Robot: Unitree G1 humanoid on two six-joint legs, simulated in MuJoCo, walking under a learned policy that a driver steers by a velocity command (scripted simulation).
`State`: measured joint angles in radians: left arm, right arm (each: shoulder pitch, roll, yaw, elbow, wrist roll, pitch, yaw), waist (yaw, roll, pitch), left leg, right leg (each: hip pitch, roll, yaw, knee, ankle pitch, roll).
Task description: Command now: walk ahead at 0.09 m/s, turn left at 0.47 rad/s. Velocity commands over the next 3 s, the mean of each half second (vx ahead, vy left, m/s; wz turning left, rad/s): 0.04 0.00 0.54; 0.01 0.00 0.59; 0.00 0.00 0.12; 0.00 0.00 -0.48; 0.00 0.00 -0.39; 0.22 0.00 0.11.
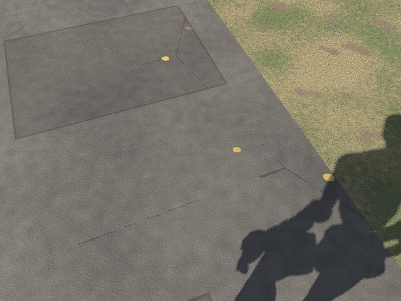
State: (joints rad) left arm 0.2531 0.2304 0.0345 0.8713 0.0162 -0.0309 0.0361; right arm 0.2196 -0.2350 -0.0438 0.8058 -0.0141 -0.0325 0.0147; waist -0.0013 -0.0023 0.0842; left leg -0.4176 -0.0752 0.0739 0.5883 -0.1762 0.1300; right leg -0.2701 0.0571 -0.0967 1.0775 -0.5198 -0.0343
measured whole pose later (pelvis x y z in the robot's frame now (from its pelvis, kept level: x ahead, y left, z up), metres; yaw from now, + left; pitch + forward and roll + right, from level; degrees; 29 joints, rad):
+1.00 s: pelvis +0.02 -0.04 +0.01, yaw +36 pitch +0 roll +0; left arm 0.24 0.31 0.06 0.73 0.03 0.05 0.02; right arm 0.16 -0.28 -0.05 0.67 -0.01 0.04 0.03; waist 0.02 -0.05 0.07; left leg -0.26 -0.06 0.01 0.57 -0.31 0.06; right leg -0.36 -0.08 -0.10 0.86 -0.52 0.02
